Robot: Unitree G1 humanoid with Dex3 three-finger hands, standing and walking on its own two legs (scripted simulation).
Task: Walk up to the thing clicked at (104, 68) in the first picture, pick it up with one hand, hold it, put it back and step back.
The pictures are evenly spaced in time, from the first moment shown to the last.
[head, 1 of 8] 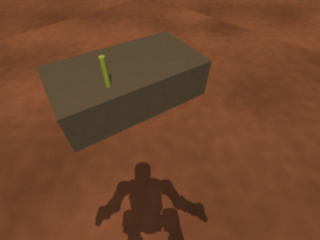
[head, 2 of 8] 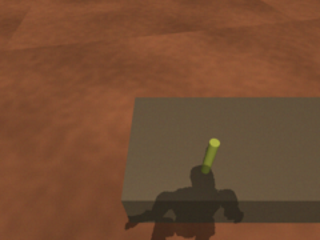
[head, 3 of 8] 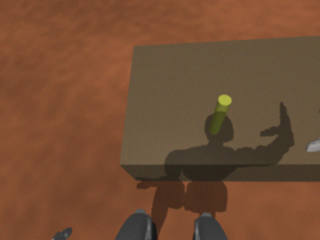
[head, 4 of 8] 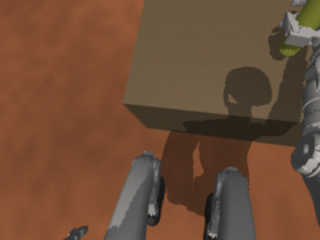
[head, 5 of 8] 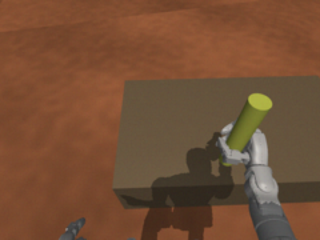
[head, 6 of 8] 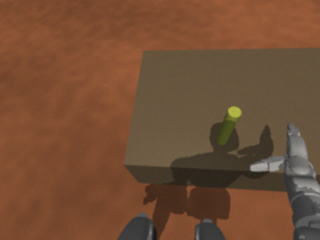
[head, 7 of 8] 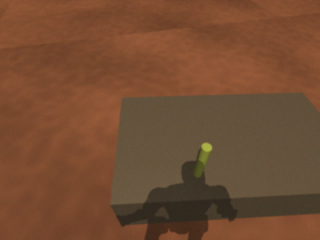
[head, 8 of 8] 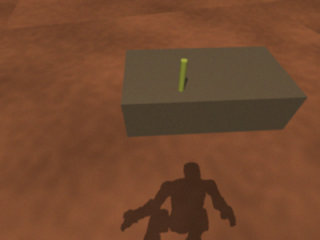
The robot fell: no
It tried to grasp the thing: yes
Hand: right
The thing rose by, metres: 0.36
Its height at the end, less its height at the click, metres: +0.00
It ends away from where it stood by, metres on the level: 0.03
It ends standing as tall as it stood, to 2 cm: yes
